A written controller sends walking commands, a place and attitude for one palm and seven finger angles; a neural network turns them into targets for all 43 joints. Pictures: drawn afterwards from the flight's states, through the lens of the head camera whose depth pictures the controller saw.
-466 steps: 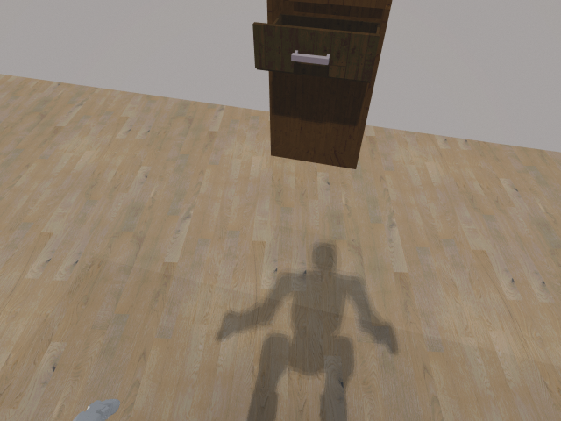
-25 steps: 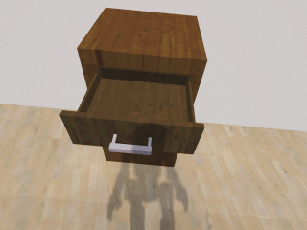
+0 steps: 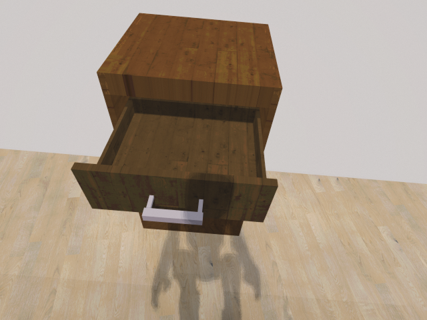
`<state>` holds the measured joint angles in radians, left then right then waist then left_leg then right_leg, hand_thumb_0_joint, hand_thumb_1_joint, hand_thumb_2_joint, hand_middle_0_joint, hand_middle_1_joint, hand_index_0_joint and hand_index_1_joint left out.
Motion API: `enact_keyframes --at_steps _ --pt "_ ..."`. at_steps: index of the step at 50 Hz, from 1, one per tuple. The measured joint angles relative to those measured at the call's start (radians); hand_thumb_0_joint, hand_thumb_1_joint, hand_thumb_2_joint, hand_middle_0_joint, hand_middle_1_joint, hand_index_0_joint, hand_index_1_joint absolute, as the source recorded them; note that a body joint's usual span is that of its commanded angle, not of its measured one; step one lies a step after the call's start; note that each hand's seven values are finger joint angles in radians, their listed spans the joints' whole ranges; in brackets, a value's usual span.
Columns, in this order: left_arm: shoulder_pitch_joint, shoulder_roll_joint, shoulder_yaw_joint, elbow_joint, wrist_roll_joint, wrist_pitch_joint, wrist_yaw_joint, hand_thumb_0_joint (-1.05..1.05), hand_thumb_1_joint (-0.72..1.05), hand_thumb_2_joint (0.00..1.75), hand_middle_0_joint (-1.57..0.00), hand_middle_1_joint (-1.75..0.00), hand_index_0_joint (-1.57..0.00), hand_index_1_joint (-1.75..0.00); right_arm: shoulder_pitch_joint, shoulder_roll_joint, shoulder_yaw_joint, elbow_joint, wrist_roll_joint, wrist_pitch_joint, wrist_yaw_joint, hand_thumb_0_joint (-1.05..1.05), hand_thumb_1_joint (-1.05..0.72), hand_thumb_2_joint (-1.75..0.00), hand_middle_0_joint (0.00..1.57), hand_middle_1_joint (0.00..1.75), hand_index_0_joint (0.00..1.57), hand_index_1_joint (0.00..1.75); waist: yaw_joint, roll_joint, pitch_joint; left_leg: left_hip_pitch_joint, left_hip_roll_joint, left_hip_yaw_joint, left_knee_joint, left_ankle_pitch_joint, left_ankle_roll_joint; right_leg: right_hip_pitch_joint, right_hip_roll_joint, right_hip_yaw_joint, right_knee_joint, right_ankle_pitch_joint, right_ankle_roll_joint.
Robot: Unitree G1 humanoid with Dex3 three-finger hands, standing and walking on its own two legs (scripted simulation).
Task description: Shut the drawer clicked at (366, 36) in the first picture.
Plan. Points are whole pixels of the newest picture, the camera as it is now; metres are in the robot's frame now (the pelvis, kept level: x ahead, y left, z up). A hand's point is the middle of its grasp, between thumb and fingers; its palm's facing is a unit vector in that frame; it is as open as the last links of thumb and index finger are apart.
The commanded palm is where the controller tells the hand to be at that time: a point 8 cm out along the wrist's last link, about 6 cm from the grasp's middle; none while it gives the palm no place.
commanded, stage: look again from close up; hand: left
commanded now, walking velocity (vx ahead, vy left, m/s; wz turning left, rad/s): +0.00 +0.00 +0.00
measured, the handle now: (174, 208) +0.36 +0.11 -0.05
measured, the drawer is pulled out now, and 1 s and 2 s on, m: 0.28 0.28 0.28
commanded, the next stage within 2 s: shuffle to correct the standing spot in 0.02 s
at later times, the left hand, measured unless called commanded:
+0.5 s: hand out of the picture +0.02 +0.14 -0.18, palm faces -0.06 -0.98 -0.19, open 7.4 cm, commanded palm none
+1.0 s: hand out of the picture +0.06 +0.09 -0.18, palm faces +0.04 -0.98 -0.18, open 7.4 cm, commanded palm none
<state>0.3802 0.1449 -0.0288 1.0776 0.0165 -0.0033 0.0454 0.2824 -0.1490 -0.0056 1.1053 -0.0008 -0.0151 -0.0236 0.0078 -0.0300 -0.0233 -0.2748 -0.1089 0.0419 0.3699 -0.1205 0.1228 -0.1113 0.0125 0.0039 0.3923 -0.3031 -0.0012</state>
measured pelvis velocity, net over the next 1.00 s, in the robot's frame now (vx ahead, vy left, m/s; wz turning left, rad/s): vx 0.07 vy -0.07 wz -0.01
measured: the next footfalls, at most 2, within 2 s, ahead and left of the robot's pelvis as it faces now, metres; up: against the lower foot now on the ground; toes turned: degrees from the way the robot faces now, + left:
right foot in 0.54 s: +0.05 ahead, -0.16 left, +0.00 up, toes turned -2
left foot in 1.00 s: +0.14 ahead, +0.02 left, +0.00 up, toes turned +3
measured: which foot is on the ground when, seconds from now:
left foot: down 0.00-0.62, up 0.64-0.98, down 1.00-1.00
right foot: down 0.00-0.34, up 0.36-0.52, down 0.54-1.00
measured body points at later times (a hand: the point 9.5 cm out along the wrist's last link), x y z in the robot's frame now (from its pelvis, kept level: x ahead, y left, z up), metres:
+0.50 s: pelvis +0.02 -0.03 +0.00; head +0.04 -0.03 +0.45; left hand +0.02 +0.19 -0.16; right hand +0.01 -0.26 -0.16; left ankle +0.05 +0.04 -0.74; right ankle -0.02 -0.14 -0.73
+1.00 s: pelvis +0.07 -0.07 -0.01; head +0.09 -0.07 +0.44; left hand +0.05 +0.14 -0.17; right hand +0.13 -0.31 -0.16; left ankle +0.10 +0.02 -0.74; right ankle +0.00 -0.15 -0.74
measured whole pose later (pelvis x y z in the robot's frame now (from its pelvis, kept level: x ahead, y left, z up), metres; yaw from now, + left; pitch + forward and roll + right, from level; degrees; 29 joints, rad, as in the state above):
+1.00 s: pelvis +0.07 -0.07 -0.01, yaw +0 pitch -1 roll +1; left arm 0.34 0.13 0.00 1.03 0.01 0.01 0.05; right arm 0.19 -0.16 -0.03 1.02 0.01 0.01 -0.04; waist 0.01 -0.04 0.06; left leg -0.28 -0.03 0.09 0.54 -0.20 0.01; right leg -0.15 0.01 -0.08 0.57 -0.39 -0.06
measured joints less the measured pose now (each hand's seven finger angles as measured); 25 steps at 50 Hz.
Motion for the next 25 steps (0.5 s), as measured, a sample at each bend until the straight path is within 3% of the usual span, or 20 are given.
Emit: enact_keyframes --at_steps 15,25 --pt "-0.037 0.004 0.004 0.007 -0.004 0.007 -0.003 0.01 0.91 0.89 -0.20 -0.30 -0.20 -0.30 0.004 0.013 0.004 0.029 -0.003 -0.007 -0.006 0.01 -0.92 -0.90 0.20 0.29 0.20 0.30 -0.018 -0.008 0.004 0.025 0.004 0.014 0.024 -0.047 -0.009 0.024 0.002 0.017 0.016 -0.034 -0.011" --pt "-0.065 0.020 0.024 -0.004 0.006 0.033 -0.018 0.01 0.91 0.89 -0.20 -0.30 -0.20 -0.30 -0.006 0.010 -0.019 0.014 -0.015 -0.010 -0.011 0.01 -0.91 -0.90 0.20 0.30 0.20 0.30 -0.023 0.001 0.031 0.012 0.031 0.042 0.052 -0.068 -0.035 -0.144 -0.020 -0.004 0.226 -0.156 -0.026"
